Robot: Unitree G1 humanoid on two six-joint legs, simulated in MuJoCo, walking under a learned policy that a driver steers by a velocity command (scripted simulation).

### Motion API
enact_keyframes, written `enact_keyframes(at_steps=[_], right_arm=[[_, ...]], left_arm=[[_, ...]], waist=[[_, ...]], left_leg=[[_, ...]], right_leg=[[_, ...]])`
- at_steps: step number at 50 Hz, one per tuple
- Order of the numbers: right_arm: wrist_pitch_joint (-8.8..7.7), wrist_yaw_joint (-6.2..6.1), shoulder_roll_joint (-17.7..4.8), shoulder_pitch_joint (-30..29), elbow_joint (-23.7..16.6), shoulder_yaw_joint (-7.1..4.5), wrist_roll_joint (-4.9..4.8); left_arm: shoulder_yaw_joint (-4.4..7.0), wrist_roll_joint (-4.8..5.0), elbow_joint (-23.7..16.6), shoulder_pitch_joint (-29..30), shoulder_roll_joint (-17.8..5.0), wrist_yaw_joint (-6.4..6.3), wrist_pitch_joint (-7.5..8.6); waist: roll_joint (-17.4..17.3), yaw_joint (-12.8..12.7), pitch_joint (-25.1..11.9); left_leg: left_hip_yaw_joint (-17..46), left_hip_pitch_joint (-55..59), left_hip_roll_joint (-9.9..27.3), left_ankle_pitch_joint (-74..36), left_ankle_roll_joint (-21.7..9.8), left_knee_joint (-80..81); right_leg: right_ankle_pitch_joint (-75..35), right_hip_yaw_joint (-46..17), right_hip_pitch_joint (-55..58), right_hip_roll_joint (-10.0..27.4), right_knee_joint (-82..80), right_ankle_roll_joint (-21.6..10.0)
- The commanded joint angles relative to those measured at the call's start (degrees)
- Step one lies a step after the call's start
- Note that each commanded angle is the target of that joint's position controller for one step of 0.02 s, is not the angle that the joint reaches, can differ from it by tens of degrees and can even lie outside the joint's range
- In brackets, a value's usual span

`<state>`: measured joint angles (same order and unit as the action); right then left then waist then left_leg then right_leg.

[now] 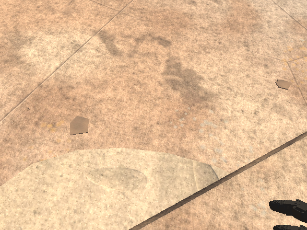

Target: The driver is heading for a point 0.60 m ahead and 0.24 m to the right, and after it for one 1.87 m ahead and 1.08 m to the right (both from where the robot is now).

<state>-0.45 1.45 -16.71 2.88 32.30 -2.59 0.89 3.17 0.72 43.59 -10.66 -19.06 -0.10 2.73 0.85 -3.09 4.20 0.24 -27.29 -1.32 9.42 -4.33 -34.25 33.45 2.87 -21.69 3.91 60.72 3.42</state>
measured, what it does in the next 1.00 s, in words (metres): steps on the spot: right foot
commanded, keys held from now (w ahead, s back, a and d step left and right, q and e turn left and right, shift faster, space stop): shift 0.92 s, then w+shift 0.08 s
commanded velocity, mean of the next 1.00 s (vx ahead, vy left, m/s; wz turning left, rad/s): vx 0.04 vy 0.00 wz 0.07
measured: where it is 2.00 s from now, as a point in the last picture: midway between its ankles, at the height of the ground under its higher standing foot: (185, 159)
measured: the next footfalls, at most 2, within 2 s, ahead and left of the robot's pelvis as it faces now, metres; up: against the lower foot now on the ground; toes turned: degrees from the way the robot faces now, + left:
right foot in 0.24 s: +0.08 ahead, -0.16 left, +0.00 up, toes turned +0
left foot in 1.26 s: +0.22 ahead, +0.14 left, +0.00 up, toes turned +1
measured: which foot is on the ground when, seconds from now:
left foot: down 0.00-0.96, up 0.98-1.00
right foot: up 0.00-0.22, down 0.24-1.00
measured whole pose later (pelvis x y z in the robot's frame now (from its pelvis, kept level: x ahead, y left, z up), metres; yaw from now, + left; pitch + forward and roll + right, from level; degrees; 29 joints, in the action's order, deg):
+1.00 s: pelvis +0.08 -0.05 +0.01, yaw +2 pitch -1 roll +0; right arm 0.3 -2.2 -12.7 11.2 57.6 -3.4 -0.8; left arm 1.1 0.6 52.6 -16.5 -13.2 -1.1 1.5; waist 0.4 -0.7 0.0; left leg 2.3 -17.0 0.4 20.3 0.1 -34.8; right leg 20.0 2.5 -7.8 -0.6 28.2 -2.4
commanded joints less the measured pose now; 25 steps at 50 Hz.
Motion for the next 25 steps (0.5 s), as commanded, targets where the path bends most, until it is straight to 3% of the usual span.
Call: enact_keyframes(at_steps=[1,3,5,9,11,12,13,14,15,16,20,25], right_arm=[[-0.69,-0.41,-7.57,4.33,-2.01,-2.12,-1.03],[-0.31,-0.69,-8.53,0.93,-1.65,-2.23,-0.19],[-0.51,-1.17,-7.46,0.63,-0.96,-2.10,0.45],[-0.29,-1.74,-5.66,1.97,1.16,-1.49,0.31],[-0.04,-1.70,-4.22,1.22,2.07,-0.85,-0.21],[-0.17,-1.67,-2.18,3.66,3.40,-0.18,-0.17],[-0.33,-1.64,-0.79,5.55,4.34,0.25,0.37],[-0.51,-1.59,-0.81,8.09,4.38,-0.23,0.05],[-0.41,-1.85,-2.50,5.26,4.94,-0.59,0.50],[-0.34,-2.06,-2.91,4.06,5.01,-1.01,0.39],[-0.32,-2.54,-2.47,6.08,7.54,-1.31,0.17],[-0.82,-2.59,-1.41,7.32,10.33,-1.37,0.01]], left_arm=[[0.86,-0.26,-3.67,-0.27,-6.15,-0.94,-1.33],[0.71,-0.70,-2.94,-2.52,-5.13,-1.40,-2.72],[-0.02,-0.98,-2.33,-3.50,-2.58,-1.66,-2.82],[-0.60,-0.86,-2.56,-1.23,-1.20,-1.32,-2.98],[-0.80,-1.40,-1.80,-2.59,-0.02,-0.70,-3.00],[-0.95,-2.39,-1.81,-2.73,-0.06,-0.41,-2.98],[-0.73,-3.38,-2.73,-2.38,-2.81,-0.40,-2.92],[-0.10,-3.06,-2.60,1.13,-5.11,-0.36,-2.92],[-1.04,-3.25,-3.75,4.01,-1.71,-0.08,-2.38],[-1.52,-3.51,-3.51,4.55,-0.32,-0.10,-1.87],[-1.65,-2.17,-1.85,0.28,-0.57,-0.68,-0.48],[-1.83,-1.83,-1.13,-1.46,0.15,-0.97,-0.35]], waist=[[-4.06,3.90,-16.14],[-6.19,1.07,-13.27],[-6.92,1.05,-13.84],[-8.56,2.67,-13.91],[-8.23,0.89,-12.13],[-6.90,0.96,-11.16],[-1.89,2.49,-9.13],[7.87,6.08,-6.73],[7.95,4.91,-4.24],[8.01,4.75,-2.88],[3.89,3.49,-2.14],[0.22,2.82,-4.23]], left_leg=[[19.26,23.14,17.03,-25.48,-11.72,10.79],[14.07,12.12,13.86,-22.64,-10.23,13.01],[12.01,10.11,12.82,-21.34,-10.28,13.58],[13.28,9.79,13.05,-8.21,-9.53,14.05],[12.34,6.06,10.93,3.86,-6.49,13.44],[11.33,3.78,8.60,10.67,-3.06,13.04],[8.74,0.97,5.22,16.21,0.67,8.99],[2.89,6.02,1.09,12.68,3.36,7.52],[2.85,12.40,1.29,6.79,4.64,5.94],[3.08,14.01,1.32,4.22,4.50,5.58],[4.96,13.32,2.55,2.50,2.99,6.99],[5.28,14.34,2.96,-1.67,3.54,7.05]], right_leg=[[-1.69,-5.90,-13.48,2.43,5.62,0.64],[-5.42,-3.85,-5.02,0.89,0.03,1.21],[-7.43,-3.16,-0.42,-0.04,-6.72,1.03],[-13.19,-3.01,4.67,-0.96,-18.10,-0.49],[-20.97,-1.22,11.32,-2.37,-28.83,-2.30],[-23.69,-2.36,14.55,-1.62,-33.23,-3.54],[-26.15,-9.08,15.17,4.41,-36.61,-5.75],[-13.51,-11.44,4.40,7.47,-39.59,-8.89],[-3.17,-11.74,-2.90,5.93,-43.30,-8.60],[-0.32,-10.50,-4.53,4.39,-43.83,-6.84],[-7.03,-7.36,-0.97,1.96,-40.92,-4.94],[-13.45,-6.29,2.41,1.07,-38.90,-5.78]])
